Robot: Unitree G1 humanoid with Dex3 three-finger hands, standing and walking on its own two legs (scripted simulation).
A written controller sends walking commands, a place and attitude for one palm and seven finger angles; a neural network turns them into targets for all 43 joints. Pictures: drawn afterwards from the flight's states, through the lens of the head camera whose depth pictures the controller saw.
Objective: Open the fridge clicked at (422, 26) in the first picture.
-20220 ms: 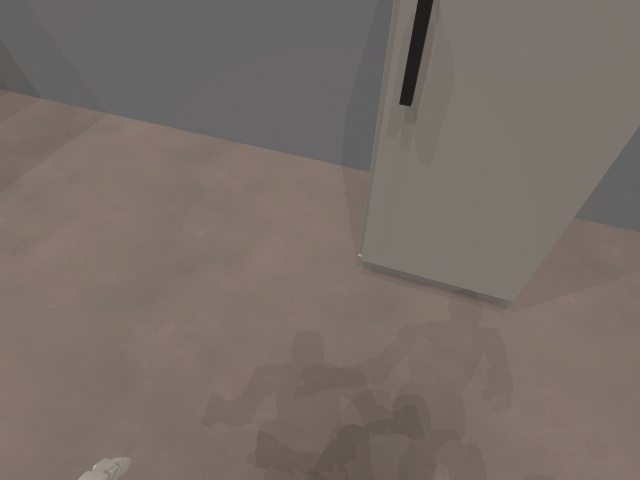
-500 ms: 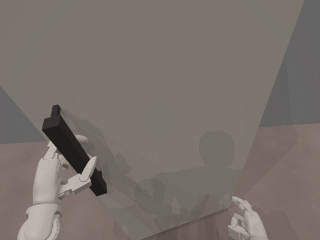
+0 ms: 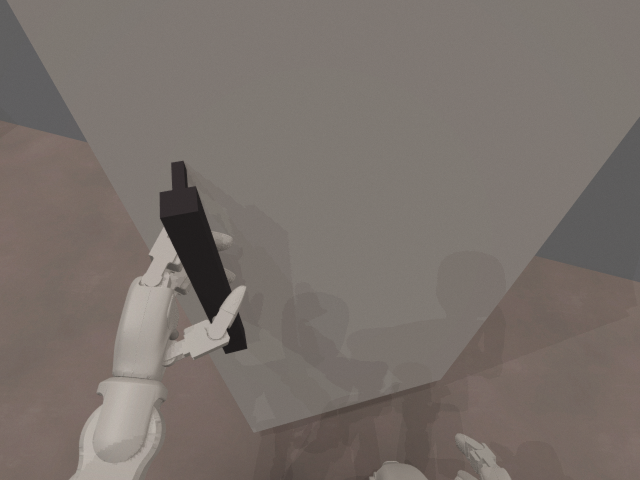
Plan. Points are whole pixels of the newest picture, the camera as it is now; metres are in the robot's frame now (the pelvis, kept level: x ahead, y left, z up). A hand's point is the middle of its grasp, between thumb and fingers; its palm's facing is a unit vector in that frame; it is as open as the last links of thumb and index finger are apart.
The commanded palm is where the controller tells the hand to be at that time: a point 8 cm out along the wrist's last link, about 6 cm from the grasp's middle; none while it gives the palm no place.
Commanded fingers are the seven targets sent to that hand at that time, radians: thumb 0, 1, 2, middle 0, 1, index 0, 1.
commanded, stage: walk backward, drawing the door open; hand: left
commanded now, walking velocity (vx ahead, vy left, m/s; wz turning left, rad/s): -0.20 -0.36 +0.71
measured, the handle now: (212, 272) +0.30 +0.13 +0.13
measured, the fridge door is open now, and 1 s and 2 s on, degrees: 34 63 66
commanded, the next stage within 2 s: stop walking and hold the door back in 1.12 s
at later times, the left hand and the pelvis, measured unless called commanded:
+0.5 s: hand (282, 420) +0.16 +0.04 +0.13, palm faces +0.47 -0.85 -0.24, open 7.5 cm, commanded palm +0.11 +0.08 +0.14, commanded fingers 0.00 0.90 0.90 -0.45 -1.40 -0.45 -1.40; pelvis -0.05 -0.21 -0.01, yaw +23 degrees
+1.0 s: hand out of the picture +0.08 -0.06 +0.13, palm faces +0.81 -0.54 -0.22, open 7.0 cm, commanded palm +0.01 -0.05 +0.13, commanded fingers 0.00 0.90 0.90 -0.45 -1.40 -0.45 -1.40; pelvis +0.00 -0.40 -0.01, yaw +45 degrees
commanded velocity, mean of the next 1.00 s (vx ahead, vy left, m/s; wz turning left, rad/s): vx -0.15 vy -0.33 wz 0.74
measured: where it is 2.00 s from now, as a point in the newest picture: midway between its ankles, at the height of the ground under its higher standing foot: outside the picture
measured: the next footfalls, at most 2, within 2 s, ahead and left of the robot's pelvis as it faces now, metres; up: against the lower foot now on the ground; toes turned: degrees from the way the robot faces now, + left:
right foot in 0.10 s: +0.03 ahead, -0.19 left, +0.00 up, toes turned +5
left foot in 0.34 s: -0.07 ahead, -0.02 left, +0.00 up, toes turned +21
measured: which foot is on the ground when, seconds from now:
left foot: down 0.00-0.10, up 0.12-0.32, down 0.34-0.62, up 0.64-0.82, down 0.84-1.00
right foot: up 0.00-0.08, down 0.10-0.34, up 0.36-0.60, down 0.62-0.82, up 0.84-1.00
